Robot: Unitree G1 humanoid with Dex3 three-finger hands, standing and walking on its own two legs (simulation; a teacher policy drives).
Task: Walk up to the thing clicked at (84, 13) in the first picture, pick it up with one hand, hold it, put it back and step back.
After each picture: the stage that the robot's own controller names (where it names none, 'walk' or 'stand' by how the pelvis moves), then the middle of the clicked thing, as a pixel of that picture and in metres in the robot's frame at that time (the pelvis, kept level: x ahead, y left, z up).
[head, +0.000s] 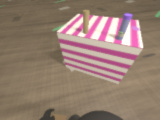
stand; (85, 22) +1.01 +0.13 +0.11
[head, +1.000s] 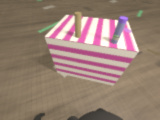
walk; (78, 25) +0.88 +0.18 +0.12
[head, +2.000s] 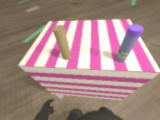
stand; (63, 44) +0.49 +0.22 +0.15
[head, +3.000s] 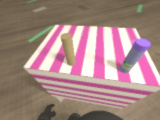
stand; (69, 51) +0.46 +0.20 +0.12
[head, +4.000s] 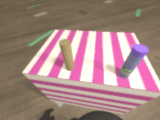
stand; (67, 56) +0.43 +0.20 +0.11
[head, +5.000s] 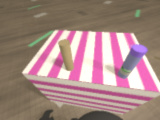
stand; (67, 57) +0.43 +0.21 +0.11
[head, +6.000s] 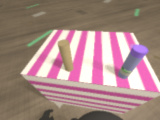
stand; (66, 57) +0.42 +0.21 +0.11
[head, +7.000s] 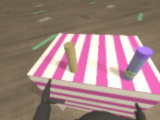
rise first; (71, 59) +0.42 +0.19 +0.11
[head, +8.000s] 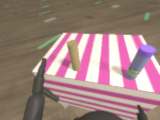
go down; (74, 57) +0.44 +0.18 +0.11
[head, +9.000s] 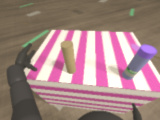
go down; (69, 59) +0.40 +0.17 +0.12
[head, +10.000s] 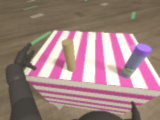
approach; (69, 57) +0.43 +0.17 +0.12
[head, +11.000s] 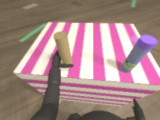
close; (64, 52) +0.43 +0.19 +0.14
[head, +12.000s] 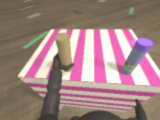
lift; (65, 55) +0.37 +0.17 +0.19
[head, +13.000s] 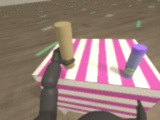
lift; (66, 48) +0.32 +0.16 +0.30
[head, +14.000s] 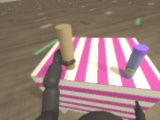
hold; (67, 50) +0.34 +0.17 +0.28
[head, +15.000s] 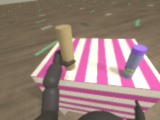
hold; (67, 50) +0.33 +0.16 +0.28
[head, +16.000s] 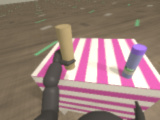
crouch; (67, 50) +0.34 +0.17 +0.28
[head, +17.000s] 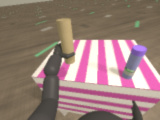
crouch; (67, 43) +0.38 +0.17 +0.30
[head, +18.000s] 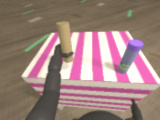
lower; (66, 44) +0.45 +0.18 +0.22
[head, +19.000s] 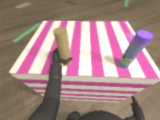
lower; (64, 49) +0.44 +0.18 +0.15
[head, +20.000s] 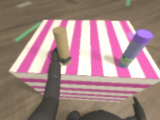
lower; (63, 48) +0.44 +0.19 +0.15
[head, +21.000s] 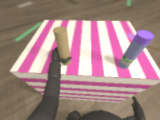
lower; (63, 48) +0.45 +0.19 +0.15
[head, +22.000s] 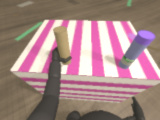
rest; (63, 48) +0.45 +0.19 +0.15
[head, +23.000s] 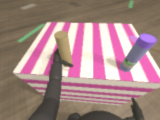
withdraw; (65, 51) +0.43 +0.19 +0.15
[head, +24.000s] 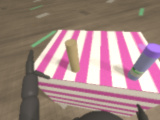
sink last; (73, 58) +0.41 +0.17 +0.13
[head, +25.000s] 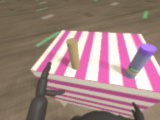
stand; (74, 55) +0.44 +0.19 +0.12
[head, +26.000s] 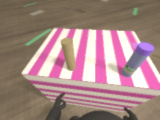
stand; (69, 56) +0.42 +0.19 +0.12
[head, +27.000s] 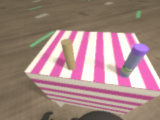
stand; (69, 56) +0.44 +0.20 +0.11
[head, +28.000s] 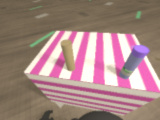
stand; (68, 57) +0.43 +0.20 +0.11
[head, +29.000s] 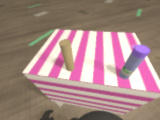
stand; (68, 57) +0.42 +0.20 +0.11
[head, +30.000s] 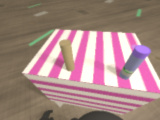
stand; (68, 57) +0.42 +0.20 +0.11
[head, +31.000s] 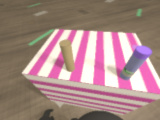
stand; (68, 57) +0.41 +0.20 +0.11
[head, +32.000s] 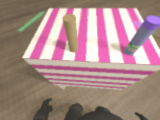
walk; (71, 36) +0.52 +0.18 +0.13
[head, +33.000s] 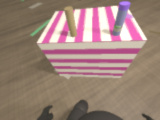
walk; (71, 23) +0.77 +0.26 +0.13
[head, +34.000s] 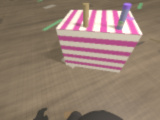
stand; (85, 16) +1.07 +0.16 +0.13
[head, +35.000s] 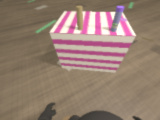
stand; (79, 19) +1.02 +0.20 +0.11
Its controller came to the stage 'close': yes
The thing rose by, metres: 0.22
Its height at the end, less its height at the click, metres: +0.00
